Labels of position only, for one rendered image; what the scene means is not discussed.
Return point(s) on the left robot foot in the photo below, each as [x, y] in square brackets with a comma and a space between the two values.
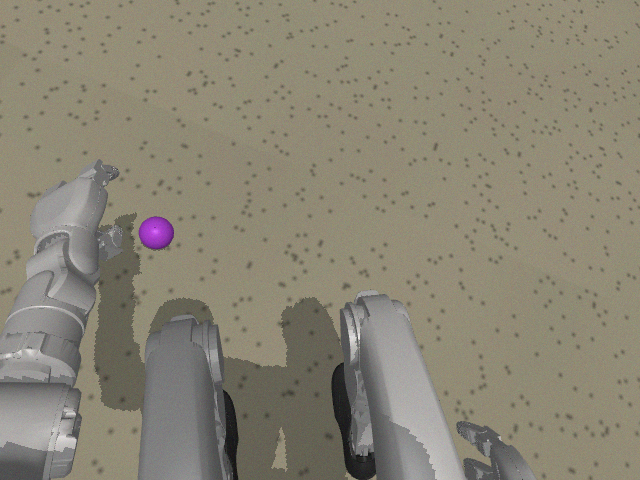
[231, 440]

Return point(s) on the left robot arm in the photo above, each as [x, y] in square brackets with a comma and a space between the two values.
[40, 358]

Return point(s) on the ball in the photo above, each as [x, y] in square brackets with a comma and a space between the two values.
[156, 232]

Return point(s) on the left robot hand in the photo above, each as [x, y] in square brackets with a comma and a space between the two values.
[80, 203]

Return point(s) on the right robot foot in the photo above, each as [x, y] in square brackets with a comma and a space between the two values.
[359, 467]

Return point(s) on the right robot hand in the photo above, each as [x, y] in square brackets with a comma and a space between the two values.
[506, 462]

